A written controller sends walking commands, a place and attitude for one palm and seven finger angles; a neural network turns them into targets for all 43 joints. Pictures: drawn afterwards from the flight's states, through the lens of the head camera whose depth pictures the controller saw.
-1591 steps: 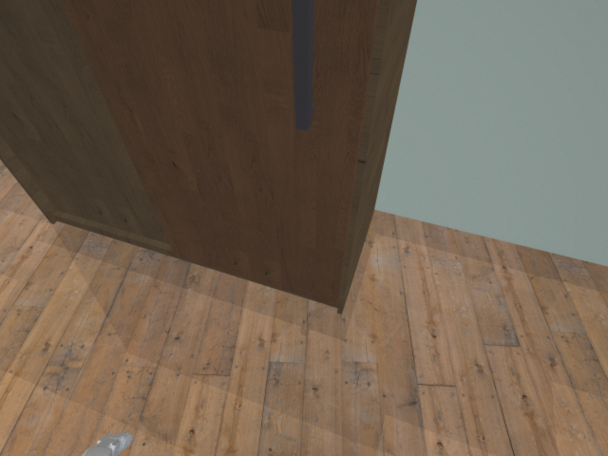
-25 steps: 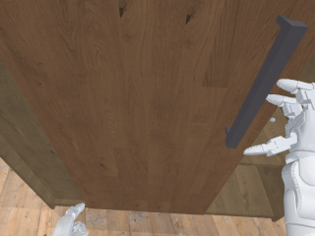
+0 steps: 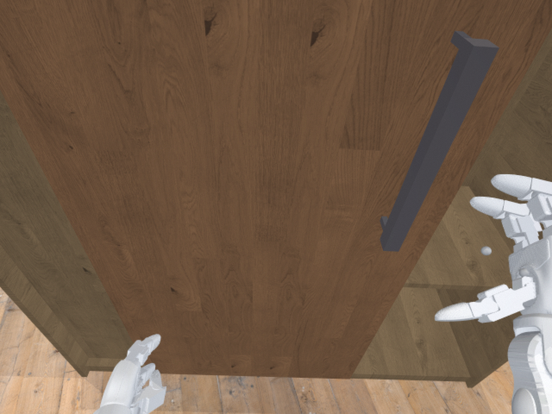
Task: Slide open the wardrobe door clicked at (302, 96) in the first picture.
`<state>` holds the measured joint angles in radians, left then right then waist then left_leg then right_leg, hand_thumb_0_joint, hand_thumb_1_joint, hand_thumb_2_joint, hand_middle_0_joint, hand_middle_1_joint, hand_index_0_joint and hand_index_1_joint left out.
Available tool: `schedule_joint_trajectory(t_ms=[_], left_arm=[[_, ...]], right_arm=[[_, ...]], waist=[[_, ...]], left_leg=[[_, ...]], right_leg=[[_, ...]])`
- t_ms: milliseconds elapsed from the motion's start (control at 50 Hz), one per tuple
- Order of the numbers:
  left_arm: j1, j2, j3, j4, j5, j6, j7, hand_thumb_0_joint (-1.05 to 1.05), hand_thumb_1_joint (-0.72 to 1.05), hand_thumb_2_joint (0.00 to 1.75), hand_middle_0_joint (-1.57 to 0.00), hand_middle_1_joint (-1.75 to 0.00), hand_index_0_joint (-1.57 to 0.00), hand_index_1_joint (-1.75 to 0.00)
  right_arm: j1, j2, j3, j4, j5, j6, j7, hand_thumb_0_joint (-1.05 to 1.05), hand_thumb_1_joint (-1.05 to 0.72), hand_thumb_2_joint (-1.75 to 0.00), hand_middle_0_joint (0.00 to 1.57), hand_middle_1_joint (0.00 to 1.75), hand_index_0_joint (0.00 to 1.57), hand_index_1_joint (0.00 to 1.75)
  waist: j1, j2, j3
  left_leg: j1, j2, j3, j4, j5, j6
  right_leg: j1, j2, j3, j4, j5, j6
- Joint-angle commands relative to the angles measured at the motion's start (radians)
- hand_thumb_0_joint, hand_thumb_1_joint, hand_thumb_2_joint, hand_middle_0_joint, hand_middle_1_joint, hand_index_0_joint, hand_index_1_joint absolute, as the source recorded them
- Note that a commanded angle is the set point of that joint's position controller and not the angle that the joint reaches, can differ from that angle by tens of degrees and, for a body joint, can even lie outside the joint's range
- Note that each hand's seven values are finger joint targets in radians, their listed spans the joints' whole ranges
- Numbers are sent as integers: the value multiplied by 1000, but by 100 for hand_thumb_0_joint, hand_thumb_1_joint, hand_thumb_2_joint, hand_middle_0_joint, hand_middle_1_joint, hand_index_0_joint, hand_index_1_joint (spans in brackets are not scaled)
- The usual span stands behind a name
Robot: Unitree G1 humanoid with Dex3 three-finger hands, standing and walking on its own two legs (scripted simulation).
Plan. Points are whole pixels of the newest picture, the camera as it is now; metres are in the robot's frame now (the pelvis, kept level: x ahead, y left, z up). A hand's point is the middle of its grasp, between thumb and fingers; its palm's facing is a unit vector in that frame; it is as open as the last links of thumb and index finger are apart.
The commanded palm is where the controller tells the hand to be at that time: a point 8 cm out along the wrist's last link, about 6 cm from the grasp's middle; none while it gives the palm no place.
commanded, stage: slip the hand off the handle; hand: right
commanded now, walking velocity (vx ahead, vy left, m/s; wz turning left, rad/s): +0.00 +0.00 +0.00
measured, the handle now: (418, 159) +0.40 -0.19 +0.21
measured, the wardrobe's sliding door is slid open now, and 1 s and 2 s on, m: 0.43 0.43 0.43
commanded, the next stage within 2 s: draw the hand back to the body in 0.24 s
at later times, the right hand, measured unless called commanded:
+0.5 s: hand (489, 288) +0.21 -0.21 +0.19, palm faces +0.13 +0.98 -0.16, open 14.7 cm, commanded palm +0.17 -0.27 +0.20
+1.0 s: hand (538, 307) +0.19 -0.26 +0.18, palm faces +0.39 +0.88 -0.27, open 14.0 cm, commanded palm +0.15 -0.29 +0.19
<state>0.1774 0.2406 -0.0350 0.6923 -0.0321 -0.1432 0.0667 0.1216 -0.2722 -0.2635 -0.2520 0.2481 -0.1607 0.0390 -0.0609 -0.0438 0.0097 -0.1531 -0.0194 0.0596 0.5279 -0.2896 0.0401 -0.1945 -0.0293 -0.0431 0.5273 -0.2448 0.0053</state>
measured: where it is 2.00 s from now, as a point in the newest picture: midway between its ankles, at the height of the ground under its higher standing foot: outside the picture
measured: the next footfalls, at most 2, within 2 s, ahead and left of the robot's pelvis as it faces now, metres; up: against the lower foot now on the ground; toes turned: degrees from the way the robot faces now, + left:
none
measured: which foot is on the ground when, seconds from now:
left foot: down 0.00-1.00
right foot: down 0.00-1.00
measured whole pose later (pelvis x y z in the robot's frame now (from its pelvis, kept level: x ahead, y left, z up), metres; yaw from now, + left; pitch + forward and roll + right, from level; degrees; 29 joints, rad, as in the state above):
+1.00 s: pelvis -0.01 -0.01 +0.01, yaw +0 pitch -7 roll +1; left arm 0.16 0.24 -0.04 0.65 -0.02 -0.23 0.09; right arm 0.35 -0.35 -0.34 -0.43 0.18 0.05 -0.03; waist -0.07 -0.06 0.04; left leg -0.08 -0.03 0.07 0.42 -0.22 0.03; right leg -0.15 -0.04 -0.03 0.48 -0.21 0.00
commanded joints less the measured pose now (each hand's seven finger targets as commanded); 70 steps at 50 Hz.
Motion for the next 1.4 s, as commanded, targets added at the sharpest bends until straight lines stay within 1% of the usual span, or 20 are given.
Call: schedule_joint_trajectory(t_ms=[0,200,260,340,360,380,420,480,520,560,600,660,840,860,880,900,1000,1100,1260,1380], left_arm=[[-162,108,33,-168,-1,-77,13,0,90,90,-20,-30,-20,-30],[-178,106,25,-174,-2,-96,16,0,90,90,-20,-30,-20,-30],[-178,103,21,-181,0,-110,14,0,90,90,-20,-30,-20,-30],[-169,109,26,-166,2,-118,20,0,90,90,-20,-30,-20,-30],[-175,126,31,-163,-18,-108,24,0,90,90,-20,-30,-20,-30],[-191,119,23,-193,-32,-99,29,0,90,90,-20,-30,-20,-30],[-210,115,14,-206,-36,-100,46,0,90,90,-20,-30,-20,-30],[-221,130,5,-212,-49,-106,55,0,90,90,-20,-30,-20,-30],[-217,137,5,-210,-54,-114,58,0,90,90,-20,-30,-20,-30],[-210,137,7,-209,-52,-124,49,0,90,90,-20,-30,-20,-30],[-189,138,10,-207,-55,-129,39,0,90,90,-20,-30,-20,-30],[-190,142,15,-216,-57,-136,33,0,90,90,-20,-30,-20,-30],[-186,137,9,-220,-52,-143,51,0,90,90,-20,-30,-20,-30],[-193,107,32,-229,-1,-153,42,0,90,90,-20,-30,-20,-30],[-188,100,26,-195,16,-154,40,0,90,90,-20,-30,-20,-30],[-159,101,30,-182,20,-145,34,0,90,90,-20,-30,-20,-30],[-146,110,53,-173,36,-143,22,0,90,90,-20,-30,-20,-30],[-145,111,61,-154,40,-126,26,0,90,90,-20,-30,-20,-30],[-139,110,70,-151,40,-102,18,0,90,90,-20,-30,-20,-30],[-124,112,76,-163,38,-80,15,0,90,90,-20,-30,-20,-30]], right_arm=[[-199,-173,-75,-248,14,-63,18,0,55,-20,25,115,25,115],[-97,-178,-107,-279,52,-63,51,0,55,-20,25,115,25,115],[-92,-163,-83,-328,48,-76,58,0,55,-20,25,115,25,115],[-109,-178,-102,-293,49,-80,54,0,55,-20,25,115,25,115],[25,-244,-97,-196,25,64,95,0,55,-20,25,115,25,115],[-51,-215,-62,-328,44,130,121,0,55,-20,25,115,25,115],[-80,-262,-112,-372,62,242,141,0,55,-20,25,115,25,115],[-31,-301,-198,-371,146,369,208,0,55,-20,25,115,25,115],[-47,-319,-261,-348,198,398,241,0,55,-20,25,115,25,115],[-50,-313,-277,-345,207,386,237,0,55,-20,25,115,25,115],[-21,-257,-229,-310,205,373,238,0,55,-20,25,115,25,115],[-5,-250,-195,-332,181,368,243,0,55,-20,25,115,25,115],[-41,-305,-237,-362,165,347,223,0,37,-29,24,104,24,104],[-61,-426,-290,-478,-36,234,12,0,33,-31,24,102,24,102],[35,-272,-199,-366,-54,195,-61,0,30,-32,24,100,24,100],[104,-234,-163,-328,-84,158,-100,0,26,-34,24,98,24,98],[129,-233,-120,-425,-145,30,-173,0,8,-43,23,87,23,87],[192,-238,-135,-381,-160,-2,-189,0,-10,-51,23,77,23,77],[274,-250,-165,-381,-165,-15,-186,0,-39,-65,22,60,22,60],[307,-250,-178,-370,-158,-6,-180,0,-61,-76,21,47,21,47]], waist=[[5,15,-100],[-4,20,-64],[-7,-26,-79],[-3,10,-67],[-24,-29,-88],[-15,-56,-93],[-23,-37,-110],[-29,25,-129],[-29,63,-126],[-29,15,-113],[-16,22,-81],[-16,-12,-67],[-16,-52,-40],[-38,-63,62],[-6,-36,99],[3,14,120],[1,-50,-34],[-3,11,-17],[-14,-36,-27],[-12,0,-30]], left_leg=[[-65,24,-57,-134,44,-26],[-74,31,-67,-148,15,-28],[-65,28,-59,-136,30,-23],[-80,30,-63,-141,11,-26],[-29,37,-71,-144,22,-25],[-15,39,-63,-148,57,-28],[11,33,-49,-157,99,-32],[43,31,-46,-165,194,-46],[37,30,-58,-171,226,-65],[26,32,-63,-166,237,-59],[-8,28,-52,-161,216,-58],[-25,24,-57,-166,168,-55],[-46,18,-45,-195,16,-34],[-81,38,-100,-275,-55,-19],[-102,47,-85,-291,-102,-13],[-114,43,-79,-298,-123,-18],[-10,28,-52,-251,-39,-20],[29,22,-47,-249,39,-19],[79,16,-43,-232,149,-12],[89,15,-41,-221,209,-16]], right_leg=[[71,14,36,-76,60,-20],[53,17,41,-67,38,-20],[63,18,41,-66,48,-18],[53,18,50,-63,34,-20],[50,11,43,-89,17,-24],[69,16,41,-108,37,-30],[87,18,46,-113,81,-32],[109,18,53,-109,153,-36],[113,17,60,-93,174,-35],[113,16,62,-84,185,-27],[109,15,58,-88,166,-24],[109,14,52,-90,141,-25],[96,17,61,-120,54,-23],[34,20,42,-108,-9,-1],[31,22,34,-107,-46,3],[41,18,32,-116,-70,-4],[125,9,26,-177,-46,-22],[134,1,28,-195,40,-27],[150,-6,32,-199,163,-17],[150,-10,26,-191,231,-16]])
